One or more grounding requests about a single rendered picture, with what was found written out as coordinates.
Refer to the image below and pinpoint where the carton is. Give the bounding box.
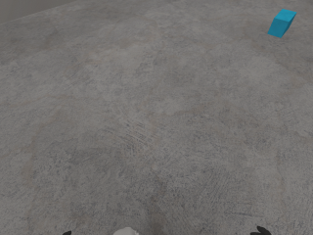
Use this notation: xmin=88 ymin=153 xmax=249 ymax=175
xmin=267 ymin=9 xmax=296 ymax=38

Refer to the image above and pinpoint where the robot right hand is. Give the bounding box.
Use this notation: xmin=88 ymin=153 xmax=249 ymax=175
xmin=249 ymin=225 xmax=272 ymax=235

